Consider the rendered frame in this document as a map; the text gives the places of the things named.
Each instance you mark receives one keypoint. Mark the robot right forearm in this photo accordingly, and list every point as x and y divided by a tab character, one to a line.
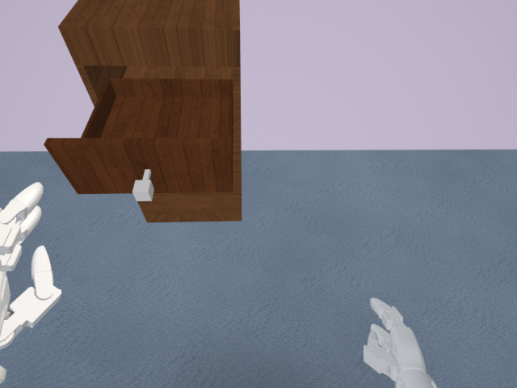
412	378

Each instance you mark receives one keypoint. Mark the left robot hand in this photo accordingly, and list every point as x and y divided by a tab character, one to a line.
17	221

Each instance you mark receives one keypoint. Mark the cabinet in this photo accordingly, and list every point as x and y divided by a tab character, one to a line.
170	39

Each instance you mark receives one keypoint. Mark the right robot hand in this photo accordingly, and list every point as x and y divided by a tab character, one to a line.
400	349

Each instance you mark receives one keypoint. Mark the handle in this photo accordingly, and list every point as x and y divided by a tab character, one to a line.
143	189

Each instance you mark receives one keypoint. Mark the drawer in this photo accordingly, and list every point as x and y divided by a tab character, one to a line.
180	129

